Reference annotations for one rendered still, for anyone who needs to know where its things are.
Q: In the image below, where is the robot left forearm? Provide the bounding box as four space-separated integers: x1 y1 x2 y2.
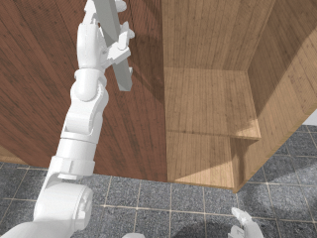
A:
34 67 109 219

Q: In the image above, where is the robot right hand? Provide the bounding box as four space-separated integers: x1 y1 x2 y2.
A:
228 207 264 238

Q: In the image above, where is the handle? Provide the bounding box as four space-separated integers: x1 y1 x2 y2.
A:
93 0 133 91

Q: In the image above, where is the wardrobe door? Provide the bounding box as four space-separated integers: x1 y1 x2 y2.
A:
0 145 18 158
0 0 167 182

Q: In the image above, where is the robot left upper arm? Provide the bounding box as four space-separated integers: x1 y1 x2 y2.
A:
0 180 93 238

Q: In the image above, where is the robot left hand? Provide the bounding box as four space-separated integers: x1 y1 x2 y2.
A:
76 0 135 74

